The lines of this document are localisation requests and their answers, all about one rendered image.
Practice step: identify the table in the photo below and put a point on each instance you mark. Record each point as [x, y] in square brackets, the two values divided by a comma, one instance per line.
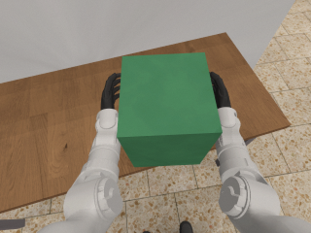
[47, 121]

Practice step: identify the right robot foot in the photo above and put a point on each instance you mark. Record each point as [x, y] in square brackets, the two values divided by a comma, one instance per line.
[185, 227]

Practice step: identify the left robot hand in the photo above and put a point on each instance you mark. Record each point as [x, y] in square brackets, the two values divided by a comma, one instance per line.
[108, 97]

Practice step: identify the robot right upper arm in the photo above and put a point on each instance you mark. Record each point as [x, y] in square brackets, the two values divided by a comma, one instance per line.
[254, 207]

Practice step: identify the right robot forearm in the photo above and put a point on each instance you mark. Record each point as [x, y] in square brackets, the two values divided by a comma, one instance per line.
[231, 150]

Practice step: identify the carton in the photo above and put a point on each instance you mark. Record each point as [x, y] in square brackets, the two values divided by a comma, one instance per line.
[168, 114]

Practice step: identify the robot left upper arm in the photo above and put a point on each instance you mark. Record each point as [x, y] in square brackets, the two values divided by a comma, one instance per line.
[89, 207]

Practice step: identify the right robot hand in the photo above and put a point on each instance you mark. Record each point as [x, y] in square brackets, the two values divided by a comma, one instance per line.
[220, 91]

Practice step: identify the left robot forearm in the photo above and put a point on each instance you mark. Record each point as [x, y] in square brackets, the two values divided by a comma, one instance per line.
[104, 155]

